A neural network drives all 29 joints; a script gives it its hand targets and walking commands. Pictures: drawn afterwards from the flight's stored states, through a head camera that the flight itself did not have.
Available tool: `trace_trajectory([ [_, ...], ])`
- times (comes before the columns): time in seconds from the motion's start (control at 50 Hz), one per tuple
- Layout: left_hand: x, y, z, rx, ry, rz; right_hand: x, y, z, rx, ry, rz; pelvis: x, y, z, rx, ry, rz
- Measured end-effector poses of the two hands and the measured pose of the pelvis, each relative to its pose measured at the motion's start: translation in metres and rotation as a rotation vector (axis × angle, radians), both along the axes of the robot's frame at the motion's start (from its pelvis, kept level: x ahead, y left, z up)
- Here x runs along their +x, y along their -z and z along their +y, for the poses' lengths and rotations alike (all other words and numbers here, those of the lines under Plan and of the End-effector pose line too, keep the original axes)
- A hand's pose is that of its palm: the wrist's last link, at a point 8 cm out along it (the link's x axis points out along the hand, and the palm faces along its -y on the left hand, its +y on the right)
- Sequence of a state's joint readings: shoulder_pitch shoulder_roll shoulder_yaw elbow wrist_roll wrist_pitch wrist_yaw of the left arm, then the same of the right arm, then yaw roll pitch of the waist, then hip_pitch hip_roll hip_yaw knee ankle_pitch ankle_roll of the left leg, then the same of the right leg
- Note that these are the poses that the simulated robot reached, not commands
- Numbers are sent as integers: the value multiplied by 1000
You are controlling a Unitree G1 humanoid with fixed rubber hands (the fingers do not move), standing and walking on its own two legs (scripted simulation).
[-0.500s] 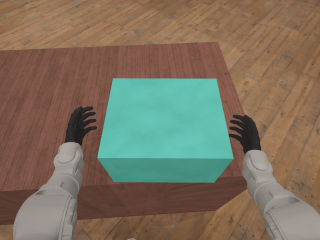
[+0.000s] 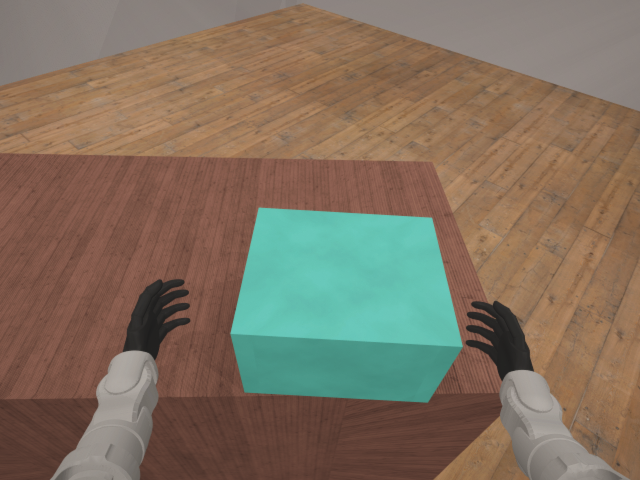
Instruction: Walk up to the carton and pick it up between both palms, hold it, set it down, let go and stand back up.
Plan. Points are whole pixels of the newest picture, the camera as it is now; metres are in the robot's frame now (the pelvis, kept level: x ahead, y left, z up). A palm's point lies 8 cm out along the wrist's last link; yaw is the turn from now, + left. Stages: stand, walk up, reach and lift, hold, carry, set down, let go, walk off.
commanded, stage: set down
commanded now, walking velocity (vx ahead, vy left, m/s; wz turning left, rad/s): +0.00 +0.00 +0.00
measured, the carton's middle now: (341, 302) +0.43 -0.02 -0.04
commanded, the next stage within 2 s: none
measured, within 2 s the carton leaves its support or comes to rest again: neither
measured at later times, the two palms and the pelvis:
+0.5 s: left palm (128, 394) +0.26 +0.25 +0.01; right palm (529, 409) +0.24 -0.24 +0.00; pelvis +0.04 -0.01 +0.02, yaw +1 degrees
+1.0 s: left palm (121, 438) +0.22 +0.25 -0.01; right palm (522, 448) +0.20 -0.22 -0.01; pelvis +0.03 -0.01 +0.02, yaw -1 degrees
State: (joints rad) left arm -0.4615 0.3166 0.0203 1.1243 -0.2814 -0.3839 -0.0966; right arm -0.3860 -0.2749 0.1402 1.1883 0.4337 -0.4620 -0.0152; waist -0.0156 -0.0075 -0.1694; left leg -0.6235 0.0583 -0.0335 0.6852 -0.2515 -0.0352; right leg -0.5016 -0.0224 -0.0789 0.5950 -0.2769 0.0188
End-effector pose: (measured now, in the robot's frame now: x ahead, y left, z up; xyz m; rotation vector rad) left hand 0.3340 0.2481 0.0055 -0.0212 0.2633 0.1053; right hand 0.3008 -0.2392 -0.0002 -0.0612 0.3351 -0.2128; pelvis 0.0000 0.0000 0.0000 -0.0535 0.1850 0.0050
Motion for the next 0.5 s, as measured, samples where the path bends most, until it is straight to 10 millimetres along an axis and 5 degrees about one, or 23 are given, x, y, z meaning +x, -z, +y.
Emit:
trace_trajectory([
  [0.28,-23,1,-1,22,11,2,-25,-1,0,33,-18,-65,26,-13,-4,9,-4,-66],
  [0.5,-71,-4,-1,44,-3,32,-60,4,-2,66,-13,-59,38,-19,-13,23,-7,-151],
])
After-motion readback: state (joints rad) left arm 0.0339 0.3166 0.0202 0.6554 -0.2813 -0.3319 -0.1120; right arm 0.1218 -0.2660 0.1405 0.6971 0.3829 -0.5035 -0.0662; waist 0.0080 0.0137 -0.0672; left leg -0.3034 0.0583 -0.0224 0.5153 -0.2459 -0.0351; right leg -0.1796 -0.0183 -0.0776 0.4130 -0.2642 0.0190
